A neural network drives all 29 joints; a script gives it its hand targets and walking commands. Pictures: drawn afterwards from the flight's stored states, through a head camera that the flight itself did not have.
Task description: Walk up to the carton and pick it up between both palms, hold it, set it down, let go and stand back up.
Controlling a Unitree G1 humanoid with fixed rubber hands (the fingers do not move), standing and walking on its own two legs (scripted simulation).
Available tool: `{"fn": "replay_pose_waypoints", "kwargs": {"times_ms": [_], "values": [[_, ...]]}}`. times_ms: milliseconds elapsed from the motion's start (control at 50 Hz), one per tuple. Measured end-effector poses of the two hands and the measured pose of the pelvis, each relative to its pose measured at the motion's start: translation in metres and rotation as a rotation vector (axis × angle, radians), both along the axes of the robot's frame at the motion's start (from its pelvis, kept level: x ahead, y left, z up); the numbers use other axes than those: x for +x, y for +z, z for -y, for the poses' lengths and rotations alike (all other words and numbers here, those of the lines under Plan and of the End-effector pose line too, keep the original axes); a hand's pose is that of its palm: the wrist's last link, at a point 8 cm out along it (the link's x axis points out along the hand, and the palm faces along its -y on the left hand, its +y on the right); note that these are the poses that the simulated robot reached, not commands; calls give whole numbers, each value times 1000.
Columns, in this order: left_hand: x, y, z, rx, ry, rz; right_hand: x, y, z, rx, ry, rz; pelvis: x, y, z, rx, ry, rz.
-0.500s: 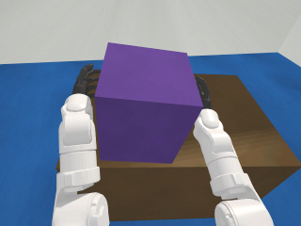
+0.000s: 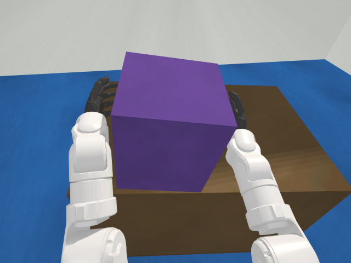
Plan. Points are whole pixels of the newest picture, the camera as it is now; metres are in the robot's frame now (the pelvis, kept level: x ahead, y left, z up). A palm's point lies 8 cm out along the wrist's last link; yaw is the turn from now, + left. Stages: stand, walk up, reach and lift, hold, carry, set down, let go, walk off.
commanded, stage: hold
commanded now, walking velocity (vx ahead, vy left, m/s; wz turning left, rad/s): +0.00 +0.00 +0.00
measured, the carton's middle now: (166, 127) +0.39 +0.01 +0.13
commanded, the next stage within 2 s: none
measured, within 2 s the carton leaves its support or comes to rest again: neither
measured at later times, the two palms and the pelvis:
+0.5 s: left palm (98, 114) +0.36 +0.15 +0.19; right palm (238, 127) +0.35 -0.15 +0.16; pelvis +0.00 -0.01 +0.00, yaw +0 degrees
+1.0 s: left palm (94, 115) +0.36 +0.16 +0.19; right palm (235, 126) +0.35 -0.14 +0.16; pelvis +0.00 +0.00 +0.00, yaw +0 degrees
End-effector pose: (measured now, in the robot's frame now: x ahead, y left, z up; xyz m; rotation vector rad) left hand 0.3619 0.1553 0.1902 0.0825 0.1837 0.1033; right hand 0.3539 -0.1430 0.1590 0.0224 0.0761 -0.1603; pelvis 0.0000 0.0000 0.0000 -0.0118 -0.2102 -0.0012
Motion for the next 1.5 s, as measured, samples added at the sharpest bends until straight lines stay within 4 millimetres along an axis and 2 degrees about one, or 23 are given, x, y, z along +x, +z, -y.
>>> {"fn": "replay_pose_waypoints", "kwargs": {"times_ms": [220,500,760,1060,1300,1500], "values": [[-1,8,1,-4,9,24,2,10,2,2,8,24,0,0,6,1,6,3],[2,-3,5,-7,-10,-7,-1,0,5,2,-9,-5,-3,0,7,3,6,0],[1,3,1,-8,-4,18,1,9,2,-7,-3,20,1,0,5,-1,4,5],[-1,-1,-1,1,-3,3,-2,0,-1,2,-3,7,0,0,0,-2,7,-1],[3,2,3,-13,-5,9,2,7,4,-4,-6,12,2,0,3,-1,-1,1],[2,0,0,-9,0,8,2,4,1,6,-1,13,3,0,4,-1,6,2]]}}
